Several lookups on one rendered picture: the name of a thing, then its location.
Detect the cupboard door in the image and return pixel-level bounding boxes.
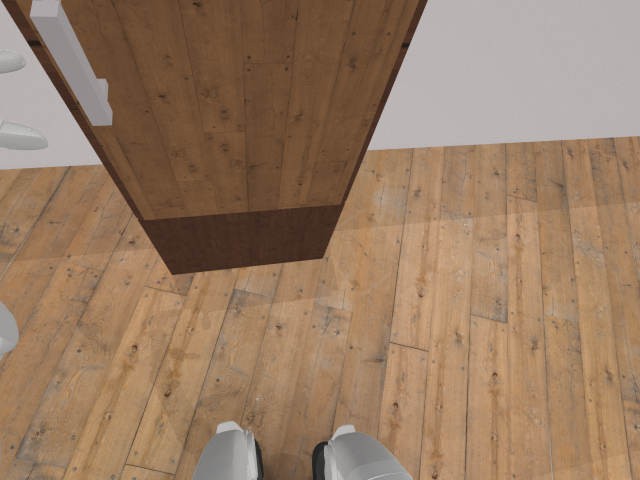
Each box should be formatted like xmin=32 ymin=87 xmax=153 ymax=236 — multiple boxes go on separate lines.
xmin=16 ymin=0 xmax=419 ymax=220

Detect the left robot thigh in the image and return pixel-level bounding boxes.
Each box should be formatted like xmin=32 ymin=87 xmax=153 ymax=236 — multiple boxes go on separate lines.
xmin=192 ymin=429 xmax=258 ymax=480

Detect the left robot hand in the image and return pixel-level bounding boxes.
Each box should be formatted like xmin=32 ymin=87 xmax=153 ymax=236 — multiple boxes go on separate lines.
xmin=0 ymin=49 xmax=48 ymax=150

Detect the handle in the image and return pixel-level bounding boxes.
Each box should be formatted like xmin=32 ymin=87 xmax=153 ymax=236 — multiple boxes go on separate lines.
xmin=30 ymin=0 xmax=113 ymax=126

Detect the right robot thigh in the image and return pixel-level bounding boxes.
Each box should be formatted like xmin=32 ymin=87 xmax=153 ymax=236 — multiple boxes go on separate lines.
xmin=324 ymin=432 xmax=413 ymax=480

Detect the robot thigh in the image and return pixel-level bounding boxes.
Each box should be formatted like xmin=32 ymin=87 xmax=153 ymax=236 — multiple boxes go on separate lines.
xmin=192 ymin=429 xmax=258 ymax=480
xmin=324 ymin=432 xmax=413 ymax=480

